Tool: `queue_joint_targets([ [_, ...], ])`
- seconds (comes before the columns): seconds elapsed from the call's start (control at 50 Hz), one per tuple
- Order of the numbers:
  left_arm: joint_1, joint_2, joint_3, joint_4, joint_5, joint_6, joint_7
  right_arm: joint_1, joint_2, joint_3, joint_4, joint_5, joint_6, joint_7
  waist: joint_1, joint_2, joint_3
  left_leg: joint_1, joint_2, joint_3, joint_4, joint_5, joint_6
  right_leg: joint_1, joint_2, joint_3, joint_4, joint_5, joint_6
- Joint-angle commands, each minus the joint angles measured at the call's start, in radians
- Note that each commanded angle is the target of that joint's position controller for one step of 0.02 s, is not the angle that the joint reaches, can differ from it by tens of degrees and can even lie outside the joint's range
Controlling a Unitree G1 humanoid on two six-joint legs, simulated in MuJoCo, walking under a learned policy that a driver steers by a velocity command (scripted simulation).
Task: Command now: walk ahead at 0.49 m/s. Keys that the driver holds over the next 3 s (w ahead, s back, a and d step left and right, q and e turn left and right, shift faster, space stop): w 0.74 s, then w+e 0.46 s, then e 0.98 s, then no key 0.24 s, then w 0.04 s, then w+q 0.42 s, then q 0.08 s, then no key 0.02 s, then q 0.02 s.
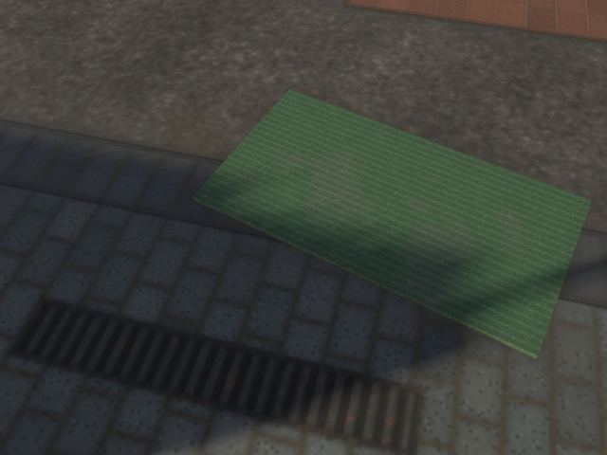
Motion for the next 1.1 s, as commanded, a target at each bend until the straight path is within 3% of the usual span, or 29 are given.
queue_joint_targets([
  [0.02,-0.044,0.098,0.033,-0.119,0.027,0.004,0.017,0.006,-0.126,-0.024,-0.047,0.0,-0.032,-0.026,0.007,-0.055,-0.03,0.14,0.398,-0.453,-0.275,0.32,0.225,-0.29,-0.132,0.003,-0.309,0.293,0.009],
  [0.08,-0.152,0.057,0.033,-0.181,0.054,-0.026,0.002,0.057,-0.11,-0.014,-0.012,-0.004,-0.036,-0.052,-0.013,0.087,-0.02,-0.009,0.234,-0.203,-0.306,0.559,0.163,-0.074,-0.135,-0.049,-0.767,0.512,0.04],
  [0.12,-0.234,0.024,0.021,-0.2,0.054,-0.036,-0.011,0.094,-0.136,-0.023,0.006,0.022,-0.026,-0.07,-0.044,0.106,-0.05,0.021,0.185,-0.126,-0.301,0.594,0.136,0.044,-0.082,-0.098,-1.005,0.657,0.044],
  [0.16,-0.306,0.025,0.018,-0.224,0.039,-0.025,-0.022,0.149,-0.172,-0.034,0.028,0.039,-0.018,-0.075,-0.076,0.092,-0.054,0.117,0.223,-0.158,-0.314,0.538,0.129,0.053,-0.054,-0.112,-1.095,0.697,0.038],
  [0.2,-0.396,0.055,0.024,-0.26,0.034,-0.017,-0.033,0.213,-0.143,-0.027,0.056,0.05,-0.009,-0.072,-0.11,0.069,-0.005,0.228,0.251,-0.187,-0.294,0.452,0.119,-0.022,-0.052,-0.108,-1.161,0.675,0.009],
  [0.24,-0.468,0.068,0.025,-0.294,0.034,-0.023,-0.047,0.258,-0.149,-0.029,0.078,0.044,0.001,-0.066,-0.131,0.056,0.023,0.334,0.282,-0.21,-0.25,0.445,0.115,-0.079,-0.045,-0.117,-1.212,0.599,-0.032],
  [0.28,-0.446,0.094,0.034,-0.306,0.035,-0.032,-0.055,0.253,-0.175,-0.035,0.079,0.031,0.01,-0.061,-0.099,0.072,-0.006,0.376,0.285,-0.205,-0.174,0.592,0.099,0.023,-0.011,-0.145,-1.256,0.509,-0.076],
  [0.3,-0.352,0.119,0.047,-0.282,0.039,-0.034,-0.054,0.23,-0.187,-0.035,0.071,0.03,0.013,-0.057,-0.045,0.073,-0.056,0.358,0.254,-0.177,-0.081,0.72,0.084,0.175,0.017,-0.168,-1.289,0.522,-0.102],
  [0.32,-0.163,0.174,0.071,-0.232,0.043,-0.036,-0.047,0.195,-0.182,-0.03,0.053,0.019,0.008,-0.053,0.041,0.061,-0.16,0.233,0.203,-0.138,0.111,0.736,0.056,0.456,-0.026,-0.114,-1.262,0.598,-0.152],
  [0.34,0.016,0.287,0.098,-0.212,0.058,-0.032,-0.035,0.26,-0.107,-0.002,0.033,0.001,-0.013,-0.045,0.069,-0.105,-0.347,-0.106,0.082,-0.078,0.486,0.361,0.001,0.89,-0.28,0.219,-1.241,0.627,-0.295],
  [0.36,0.068,0.266,0.098,-0.185,0.033,-0.023,-0.037,0.326,-0.104,0.007,0.049,0.014,-0.029,-0.031,0.061,-0.273,-0.478,-0.274,0.019,-0.12,0.706,-0.322,-0.027,1.003,-0.437,0.578,-1.389,0.474,-0.4],
  [0.38,0.0,0.2,0.077,-0.2,0.032,-0.017,-0.035,0.247,-0.208,-0.026,0.035,0.038,-0.035,-0.027,0.063,-0.177,-0.324,-0.382,0.073,-0.148,0.767,-0.307,-0.022,0.903,-0.392,0.526,-1.437,0.341,-0.353],
  [0.4,-0.092,0.177,0.065,-0.214,0.031,-0.013,-0.033,0.132,-0.204,-0.029,-0.006,0.041,-0.031,-0.033,0.035,-0.113,-0.176,-0.406,0.121,-0.111,0.73,-0.218,-0.024,0.741,-0.348,0.385,-1.466,0.375,-0.305],
  [0.42,-0.154,0.154,0.057,-0.216,0.037,-0.017,-0.04,0.084,-0.175,-0.028,-0.015,0.027,-0.022,-0.041,-0.002,-0.032,-0.082,-0.372,0.151,-0.091,0.652,-0.158,-0.03,0.582,-0.301,0.29,-1.505,0.474,-0.276],
  [0.46,-0.201,0.132,0.053,-0.219,0.046,-0.029,-0.052,0.103,-0.138,-0.03,-0.013,0.011,-0.003,-0.049,-0.066,-0.037,-0.054,-0.247,0.187,-0.092,0.556,-0.086,-0.043,0.417,-0.241,0.186,-1.562,0.585,-0.245],
  [0.52,-0.17,0.149,0.061,-0.188,0.039,-0.044,-0.05,0.082,-0.103,-0.027,-0.026,0.005,0.013,-0.056,-0.084,-0.061,-0.053,-0.23,0.196,-0.072,0.467,0.001,-0.066,0.36,-0.219,0.095,-1.614,0.649,-0.25],
  [0.66,-0.041,0.198,0.073,-0.11,0.024,-0.034,-0.028,-0.174,-0.08,-0.012,-0.106,0.008,0.005,-0.042,-0.014,-0.066,0.0,-0.201,0.156,-0.042,0.079,0.318,-0.082,0.382,-0.176,-0.02,-1.622,0.605,-0.196],
  [0.76,0.032,0.216,0.076,-0.061,0.015,-0.021,-0.026,-0.298,-0.107,-0.011,-0.171,0.021,-0.01,-0.013,0.014,-0.075,0.042,-0.198,0.135,-0.045,-0.044,0.215,-0.049,0.502,-0.245,0.036,-1.557,0.567,-0.185],
  [0.8,0.028,0.234,0.081,-0.054,0.015,-0.012,-0.021,-0.26,-0.13,-0.018,-0.17,0.019,-0.023,-0.009,-0.019,-0.092,0.023,-0.109,0.114,-0.035,-0.086,0.142,-0.029,0.522,-0.257,0.065,-1.497,0.631,-0.17],
  [0.82,0.008,0.241,0.081,-0.058,0.015,-0.007,-0.019,-0.182,-0.15,-0.029,-0.15,0.017,-0.028,-0.011,-0.068,-0.09,-0.014,0.012,0.09,-0.013,-0.122,0.131,-0.013,0.507,-0.232,0.052,-1.42,0.737,-0.154],
  [0.84,-0.003,0.223,0.073,-0.067,0.022,-0.006,-0.018,-0.032,-0.199,-0.051,-0.105,0.01,-0.032,-0.02,-0.131,-0.07,-0.11,0.241,0.106,-0.025,-0.111,0.151,0.016,0.436,-0.175,0.015,-1.255,0.811,-0.128],
  [0.86,-0.021,0.166,0.05,-0.105,0.045,-0.009,-0.016,0.17,-0.286,-0.072,-0.074,-0.004,-0.033,-0.031,-0.204,0.058,-0.282,0.56,0.306,-0.227,-0.075,0.226,0.082,0.229,-0.094,-0.046,-0.932,0.563,-0.086],
  [0.88,0.124,0.078,0.027,-0.106,0.019,-0.023,-0.016,0.213,-0.323,-0.081,-0.055,-0.008,-0.025,-0.025,-0.146,0.327,-0.406,0.828,0.503,-0.624,-0.178,0.026,0.21,-0.12,0.035,-0.071,-0.641,0.011,-0.032],
  [0.9,0.09,0.183,0.053,-0.085,-0.001,-0.027,-0.012,0.198,-0.224,-0.058,-0.064,0.002,-0.024,-0.024,-0.174,0.213,-0.34,0.76,0.483,-0.656,-0.233,-0.096,0.184,-0.208,-0.006,0.03,-0.519,0.015,-0.029],
  [0.92,0.006,0.221,0.067,-0.11,-0.009,-0.025,-0.01,0.132,-0.178,-0.042,-0.072,0.006,-0.025,-0.027,-0.163,0.155,-0.21,0.629,0.456,-0.508,-0.254,-0.064,0.144,-0.242,-0.043,0.02,-0.507,0.112,-0.035],
  [0.94,-0.035,0.208,0.067,-0.117,-0.001,-0.02,-0.005,0.06,-0.157,-0.033,-0.078,0.0,-0.028,-0.025,-0.129,0.091,-0.143,0.498,0.415,-0.402,-0.284,0.023,0.124,-0.2,-0.084,-0.001,-0.538,0.193,-0.03],
  [0.96,-0.057,0.196,0.072,-0.122,0.011,-0.014,-0.002,0.015,-0.131,-0.028,-0.076,-0.002,-0.029,-0.024,-0.104,0.086,-0.092,0.407,0.379,-0.322,-0.318,0.086,0.114,-0.172,-0.111,-0.008,-0.579,0.248,-0.027],
  [1.0,-0.032,0.161,0.074,-0.118,0.008,0.007,-0.007,-0.011,-0.114,-0.027,-0.064,-0.011,-0.039,-0.024,-0.068,0.123,-0.066,0.318,0.336,-0.206,-0.371,0.173,0.098,-0.098,-0.137,-0.015,-0.61,0.314,-0.026],
  [1.1,-0.092,0.134,0.075,-0.153,0.015,0.035,-0.009,0.026,-0.153,-0.043,-0.015,-0.011,-0.043,-0.039,-0.062,0.073,-0.013,0.317,0.336,-0.042,-0.412,0.354,0.109,-0.19,-0.141,-0.008,-0.689,0.456,0.0],
])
